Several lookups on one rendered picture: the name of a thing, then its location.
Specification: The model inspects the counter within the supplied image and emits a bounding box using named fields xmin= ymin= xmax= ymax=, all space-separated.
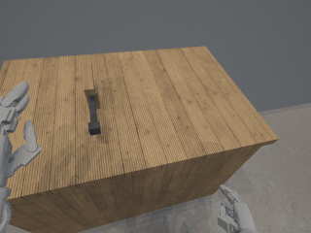
xmin=0 ymin=46 xmax=279 ymax=233

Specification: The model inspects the tap lever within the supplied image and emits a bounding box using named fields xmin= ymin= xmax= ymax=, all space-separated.
xmin=87 ymin=95 xmax=101 ymax=136

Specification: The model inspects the robot left hand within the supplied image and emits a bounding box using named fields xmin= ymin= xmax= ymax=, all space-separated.
xmin=0 ymin=81 xmax=42 ymax=187

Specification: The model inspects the robot right hand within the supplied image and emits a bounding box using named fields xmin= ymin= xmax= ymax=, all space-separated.
xmin=218 ymin=184 xmax=257 ymax=233

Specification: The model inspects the left robot forearm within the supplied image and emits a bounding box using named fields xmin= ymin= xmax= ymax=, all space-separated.
xmin=0 ymin=186 xmax=13 ymax=233

